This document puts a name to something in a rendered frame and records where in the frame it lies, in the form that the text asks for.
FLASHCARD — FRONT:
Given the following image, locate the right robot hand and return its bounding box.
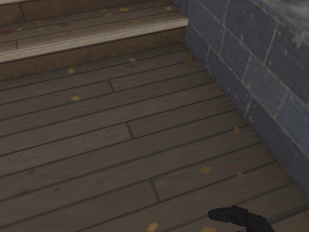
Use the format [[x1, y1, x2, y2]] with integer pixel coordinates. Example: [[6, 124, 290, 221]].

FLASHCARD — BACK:
[[208, 205, 275, 232]]

